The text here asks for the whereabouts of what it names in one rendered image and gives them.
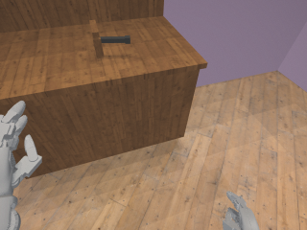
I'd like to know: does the left robot forearm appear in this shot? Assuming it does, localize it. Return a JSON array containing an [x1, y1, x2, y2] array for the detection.
[[0, 195, 21, 230]]

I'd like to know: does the left robot hand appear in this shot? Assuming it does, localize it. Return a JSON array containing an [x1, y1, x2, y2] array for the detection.
[[0, 101, 42, 196]]

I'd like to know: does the tap lever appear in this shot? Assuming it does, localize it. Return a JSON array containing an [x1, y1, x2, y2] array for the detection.
[[100, 35, 130, 44]]

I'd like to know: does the right robot hand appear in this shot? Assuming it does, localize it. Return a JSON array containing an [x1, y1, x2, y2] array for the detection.
[[223, 191, 260, 230]]

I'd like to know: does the counter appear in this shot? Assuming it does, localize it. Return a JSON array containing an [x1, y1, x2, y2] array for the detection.
[[0, 0, 208, 179]]

